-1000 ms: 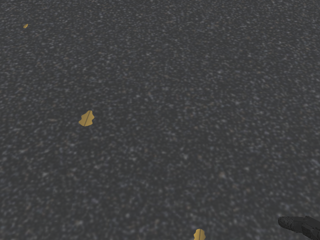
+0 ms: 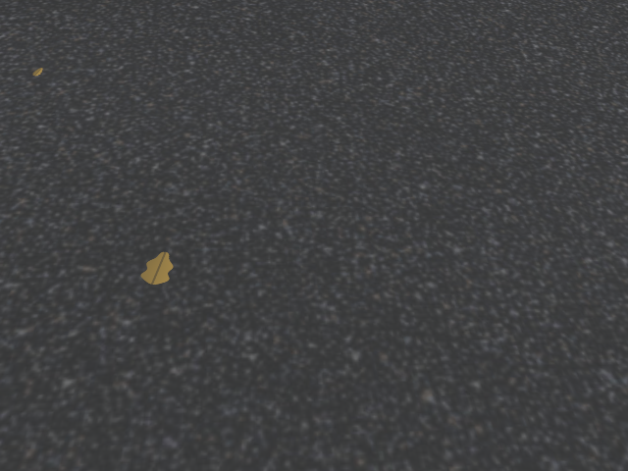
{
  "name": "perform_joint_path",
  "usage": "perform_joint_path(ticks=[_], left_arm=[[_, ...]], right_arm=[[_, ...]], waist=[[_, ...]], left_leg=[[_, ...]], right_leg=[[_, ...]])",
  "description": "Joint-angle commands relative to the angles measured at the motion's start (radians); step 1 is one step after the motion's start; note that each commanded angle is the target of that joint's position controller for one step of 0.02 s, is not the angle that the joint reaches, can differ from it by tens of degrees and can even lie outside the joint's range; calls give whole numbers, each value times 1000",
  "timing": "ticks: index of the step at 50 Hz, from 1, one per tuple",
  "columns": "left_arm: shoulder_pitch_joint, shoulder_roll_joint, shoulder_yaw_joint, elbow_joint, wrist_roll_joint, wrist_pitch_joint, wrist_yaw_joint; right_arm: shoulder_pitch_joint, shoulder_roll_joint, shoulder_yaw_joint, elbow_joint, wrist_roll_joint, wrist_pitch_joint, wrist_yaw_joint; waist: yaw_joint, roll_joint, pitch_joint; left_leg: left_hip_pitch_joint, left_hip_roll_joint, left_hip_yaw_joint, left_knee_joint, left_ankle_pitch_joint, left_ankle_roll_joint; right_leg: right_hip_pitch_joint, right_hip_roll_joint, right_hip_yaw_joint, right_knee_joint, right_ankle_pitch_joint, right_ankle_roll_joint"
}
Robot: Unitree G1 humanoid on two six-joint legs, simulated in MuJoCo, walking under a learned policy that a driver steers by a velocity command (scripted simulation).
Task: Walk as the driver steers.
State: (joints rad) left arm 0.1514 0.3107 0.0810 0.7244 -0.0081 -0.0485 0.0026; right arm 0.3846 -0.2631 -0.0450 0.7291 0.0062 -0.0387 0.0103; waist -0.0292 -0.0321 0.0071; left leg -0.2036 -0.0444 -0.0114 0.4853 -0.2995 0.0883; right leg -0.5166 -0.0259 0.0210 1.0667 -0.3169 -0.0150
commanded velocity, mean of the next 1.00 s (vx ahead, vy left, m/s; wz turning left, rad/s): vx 0.29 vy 0.00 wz -0.02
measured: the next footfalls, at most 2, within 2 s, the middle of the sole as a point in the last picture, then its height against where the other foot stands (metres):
right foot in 0.40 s outside the picture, level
left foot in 0.84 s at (247, 429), level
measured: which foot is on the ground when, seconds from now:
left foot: down 0.00-0.40, up 0.42-0.82, down 0.84-1.00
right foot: up 0.00-0.38, down 0.40-0.88, up 0.90-1.00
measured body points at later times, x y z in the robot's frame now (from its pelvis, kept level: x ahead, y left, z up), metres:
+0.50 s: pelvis +0.27 -0.03 -0.02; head +0.30 -0.02 +0.43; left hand +0.45 +0.23 -0.11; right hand +0.30 -0.30 -0.14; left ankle +0.06 +0.08 -0.64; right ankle +0.35 -0.10 -0.74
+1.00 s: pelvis +0.46 +0.01 -0.01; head +0.49 +0.02 +0.44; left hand +0.57 +0.27 -0.14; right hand +0.61 -0.24 -0.10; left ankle +0.55 +0.11 -0.74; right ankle +0.39 -0.12 -0.71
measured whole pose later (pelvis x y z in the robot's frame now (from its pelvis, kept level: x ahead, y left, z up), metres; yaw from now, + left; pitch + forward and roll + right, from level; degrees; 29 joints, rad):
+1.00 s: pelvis +0.46 +0.01 -0.01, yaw -5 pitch +1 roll +0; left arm 0.21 0.28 0.03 0.85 0.00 0.02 0.01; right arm 0.13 -0.22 -0.01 0.70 -0.02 -0.04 0.00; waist 0.01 -0.02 0.03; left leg -0.40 -0.02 0.00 0.50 -0.12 0.03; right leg -0.30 0.02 0.06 0.79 -0.55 0.04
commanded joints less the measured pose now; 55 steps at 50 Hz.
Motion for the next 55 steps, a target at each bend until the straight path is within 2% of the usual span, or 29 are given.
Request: perform_joint_path(ticks=[1,5,8,12,15,17,18,19,20,21,22,23,24,25,26,27,30,33,36,40,42,43,44,45,46,48,50,53,55], left_arm=[[-107,84,25,-78,10,-40,-6],[-170,54,17,-90,9,-45,-7],[-211,35,3,-86,0,-51,-24],[-308,25,-13,-115,-15,-63,-48],[-336,26,-21,-130,-19,-73,-69],[-286,48,-13,-124,-17,-75,-76],[-226,70,-3,-110,-14,-72,-74],[-112,104,13,-83,-13,-67,-68],[50,135,28,-47,-14,-60,-57],[234,195,39,-20,-6,-49,-44],[262,225,45,-3,-14,-54,-53],[253,128,27,2,-28,-50,-45],[167,116,19,-19,-13,-42,-34],[102,109,14,-37,-1,-39,-29],[64,92,6,-48,8,-39,-28],[55,76,-4,-49,20,-42,-24],[29,80,-9,-24,9,-50,-21],[32,107,-4,0,5,-37,-11],[93,107,-8,35,-4,-17,-3],[93,106,-14,59,0,6,1],[93,81,-24,68,-1,10,2],[149,54,-34,64,24,0,0],[279,1,-52,92,25,-6,-1],[251,31,-51,104,14,5,0],[190,68,-39,86,1,24,1],[130,72,-30,83,2,72,16],[150,53,-28,101,6,98,26],[208,13,-33,152,19,90,22],[158,41,-32,132,38,85,22]], right_arm=[[7,-171,-42,-78,-2,-28,-21],[73,-163,-43,-49,6,-23,-36],[80,-151,-38,-28,1,-21,-40],[117,-157,-38,8,2,-22,-35],[127,-165,-39,30,2,-15,-32],[102,-180,-41,33,2,-12,-36],[93,-192,-44,32,-1,-9,-40],[79,-201,-44,31,-7,-2,-44],[45,-208,-42,23,-9,1,-47],[39,-172,-26,-7,-37,-6,-50],[174,-52,6,-14,-33,-24,-30],[55,-154,-7,-24,-7,-55,-19],[-56,-182,-16,-60,30,-76,-9],[-106,-175,-11,-68,21,-89,-12],[-121,-176,-19,-67,0,-88,-15],[-95,-166,-20,-68,-9,-80,-14],[-36,-105,-6,-55,-19,-47,-23],[-107,-68,7,-72,-26,-34,-31],[-203,-73,4,-90,-14,-35,-24],[-248,-113,-14,-109,-21,-44,-11],[-190,-131,-24,-90,-34,-51,-11],[-171,-188,-34,-99,-46,-55,-19],[-155,-168,-27,-101,-53,-43,-23],[-121,-73,-7,-87,-39,-26,-22],[-125,-48,6,-74,-27,-16,-14],[-200,-97,-3,-73,-24,-1,-6],[-298,-125,-13,-83,-31,8,-10],[-312,-93,-7,-64,-24,19,-18],[-261,-66,2,-33,-23,15,-17]], waist=[[-3,100,32],[-24,115,33],[-51,160,48],[-94,151,108],[-96,150,129],[-54,162,82],[-20,180,20],[40,183,-65],[130,160,-157],[182,23,-298],[76,-254,-410],[146,-120,-340],[132,-77,-171],[98,38,-93],[64,82,-45],[28,56,-46],[-19,-2,-48],[4,-33,-70],[57,-34,-89],[57,-44,-73],[19,-15,-82],[48,74,-146],[79,212,-260],[30,243,-309],[20,214,-260],[29,148,-151],[68,171,-88],[91,174,-98],[62,127,-54]], left_leg=[[196,240,-377,-325,25,123],[218,208,-304,-310,199,104],[199,191,-227,-324,233,79],[223,221,-191,-329,275,84],[289,259,-162,-306,402,90],[330,264,-121,-227,713,71],[357,260,-102,-150,947,60],[364,245,-73,-11,1144,45],[259,218,-37,186,1172,14],[9,172,-19,498,803,-16],[-398,-41,-60,850,-218,-93],[-508,-3,-155,924,-215,-77],[-553,47,-139,901,-132,-70],[-505,85,-112,846,-77,-71],[-461,108,-90,797,-61,-86],[-398,124,-89,765,-53,-98],[-306,128,-45,585,-18,-147],[-235,99,-6,354,162,-160],[-207,78,-20,189,352,-147],[-194,70,-45,65,295,-99],[-56,76,-47,-76,484,-55],[105,189,-145,-23,878,-5],[307,338,-290,35,1065,144],[300,391,-381,-3,994,205],[243,383,-410,-50,790,198],[94,346,-386,-134,421,145],[-73,278,-300,-187,219,94],[-156,186,-168,-171,45,44],[-181,142,-138,-156,-152,-29]], right_leg=[[-266,-31,48,-86,192,22],[-270,-4,45,-262,307,63],[-213,-9,12,-400,409,77],[-206,-12,-29,-504,430,42],[-205,3,-63,-555,365,-10],[-113,39,-89,-573,302,-56],[-29,74,-111,-560,266,-80],[109,113,-132,-557,248,-110],[355,100,-102,-578,312,-148],[693,-90,171,-544,300,-217],[1007,-328,720,-634,91,-402],[960,-292,751,-740,-37,-357],[799,-275,585,-768,84,-316],[632,-243,471,-780,313,-293],[511,-212,374,-782,546,-285],[431,-188,306,-797,691,-284],[284,-139,160,-821,893,-279],[238,-72,53,-803,915,-231],[303,-79,65,-783,778,-195],[390,-132,143,-686,658,-172],[375,-84,144,-578,560,-118],[305,-17,117,-477,399,-70],[168,46,87,-335,54,-10],[150,42,74,-252,-242,29],[114,26,83,-211,-356,46],[101,-1,77,-192,-305,73],[203,-12,51,-305,-190,80],[373,24,-17,-514,84,61],[366,-28,37,-599,122,22]])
